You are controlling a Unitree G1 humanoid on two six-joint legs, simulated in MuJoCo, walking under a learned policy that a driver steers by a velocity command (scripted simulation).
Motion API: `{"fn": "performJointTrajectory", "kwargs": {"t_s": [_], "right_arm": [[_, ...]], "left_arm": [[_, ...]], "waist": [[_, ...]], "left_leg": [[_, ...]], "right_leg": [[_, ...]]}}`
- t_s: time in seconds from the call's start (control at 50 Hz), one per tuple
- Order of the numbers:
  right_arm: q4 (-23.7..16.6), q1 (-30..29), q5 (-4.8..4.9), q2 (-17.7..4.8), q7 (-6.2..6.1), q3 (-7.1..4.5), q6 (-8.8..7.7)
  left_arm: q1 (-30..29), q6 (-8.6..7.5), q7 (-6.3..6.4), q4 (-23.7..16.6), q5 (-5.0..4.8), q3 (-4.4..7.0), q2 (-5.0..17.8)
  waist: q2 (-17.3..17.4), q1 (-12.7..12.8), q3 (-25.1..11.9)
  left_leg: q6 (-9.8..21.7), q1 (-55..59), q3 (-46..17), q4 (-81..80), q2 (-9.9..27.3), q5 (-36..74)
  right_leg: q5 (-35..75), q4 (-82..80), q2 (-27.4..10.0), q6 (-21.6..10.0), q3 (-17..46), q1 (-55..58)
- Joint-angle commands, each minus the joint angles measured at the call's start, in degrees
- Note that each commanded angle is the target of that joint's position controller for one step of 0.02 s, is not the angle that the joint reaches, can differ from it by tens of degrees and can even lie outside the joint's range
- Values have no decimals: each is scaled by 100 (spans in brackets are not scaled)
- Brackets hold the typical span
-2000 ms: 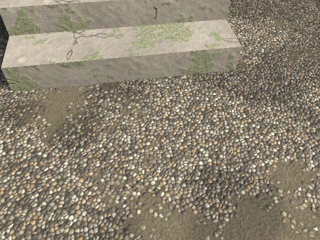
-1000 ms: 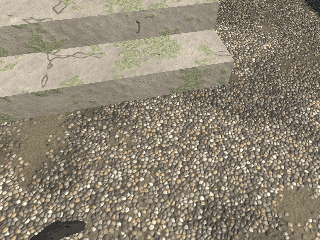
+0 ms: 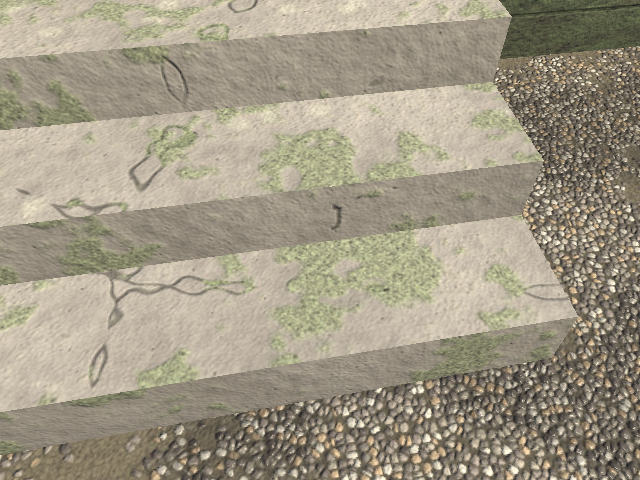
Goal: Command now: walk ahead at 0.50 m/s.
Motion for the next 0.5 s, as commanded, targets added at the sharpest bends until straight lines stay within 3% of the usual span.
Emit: {"fn": "performJointTrajectory", "kwargs": {"t_s": [0.02, 0.1, 0.12, 0.14, 0.16, 0.18, 0.2, 0.22, 0.24, 0.28, 0.36, 0.5], "right_arm": [[-115, 219, -17, -851, -52, -164, -58], [21, 179, -57, -944, -122, -195, -18], [36, 84, -60, -976, -121, -202, -10], [56, 60, -35, -897, -110, -169, 10], [-94, -15, 14, -698, -106, -83, -9], [-239, 580, 212, -79, -89, 57, -23], [-119, 279, 50, -777, -150, -119, 26], [-177, -79, 39, -792, -119, -157, 39], [-161, -264, 54, -650, -88, -128, 47], [-82, -293, -61, -472, -36, -116, 182], [-176, -656, -86, -282, 57, -116, 316], [-722, -2187, -84, -123, 174, 17, 281]], "left_arm": [[-734, -111, -3, -519, -33, 46, 353], [-563, -197, 55, -557, -52, 93, 441], [-141, -232, 94, -424, -35, 132, 481], [698, -304, 150, -140, 18, 197, 572], [1769, -369, 238, 96, 149, 313, 958], [2254, -338, 268, 182, 197, 521, 1693], [1840, -266, 252, 118, -19, 472, 1342], [1251, -271, 235, 4, -67, 364, 960], [909, -313, 220, -42, -69, 277, 620], [813, -392, 252, 61, -81, 188, 347], [1103, -557, 286, 244, -130, 201, 462], [1344, -570, 369, 441, -138, 202, 509]], "waist": [[768, -42, 374], [780, 119, 362], [758, 310, 158], [523, 654, -272], [45, 1045, -1003], [-1445, 865, -1603], [-624, 763, -1338], [-257, 545, -590], [-24, 433, -226], [-159, 234, 89], [-107, 110, 36], [-87, 337, 386]], "left_leg": [[713, 79, -728, -349, 1634, 1517], [583, 445, -712, 216, 1811, 2587], [506, 431, -601, 759, 1718, 3394], [408, 144, -435, 1801, 1437, 3753], [283, -843, -270, 3272, 1129, 2597], [23, -2989, 195, 5321, 97, -827], [145, -3431, -542, 5848, 243, -1718], [221, -3472, -690, 5816, 562, -1229], [210, -3291, -674, 5555, 776, -813], [129, -2923, -618, 5222, 942, -514], [-4, -3218, -415, 5193, 913, 73], [-88, -3193, 124, 3090, 827, 1124]], "right_leg": [[47, -641, 99, -66, -91, 11], [-640, -1194, 319, -330, -187, 647], [-739, -1390, 501, -420, -281, 1234], [-575, -1781, 635, -540, -319, 2360], [-857, -1874, -242, -794, 617, 3895], [-1301, -2415, -1892, -1455, 3167, 5482], [-1653, -2822, -1851, -1371, 3559, 4917], [-1720, -2927, -1595, -1186, 2642, 4151], [-1343, -3182, -1368, -1033, 2012, 3525], [-498, -3421, -979, -697, 1048, 2937], [1370, -3354, -861, -630, 77, 3086], [1712, -3425, -685, -616, -888, 3188]]}}
Next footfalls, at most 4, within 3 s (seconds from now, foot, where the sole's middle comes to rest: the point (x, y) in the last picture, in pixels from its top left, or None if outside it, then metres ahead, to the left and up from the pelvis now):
0.16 right None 0.24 -0.12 -0.78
0.66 left None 0.44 0.07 -0.78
1.36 right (330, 316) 0.77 -0.04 -0.61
1.96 left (204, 320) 0.77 0.22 -0.61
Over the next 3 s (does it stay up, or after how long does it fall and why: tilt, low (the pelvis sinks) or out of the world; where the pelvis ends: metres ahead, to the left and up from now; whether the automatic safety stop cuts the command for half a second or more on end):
stays up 1.18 0.03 0.35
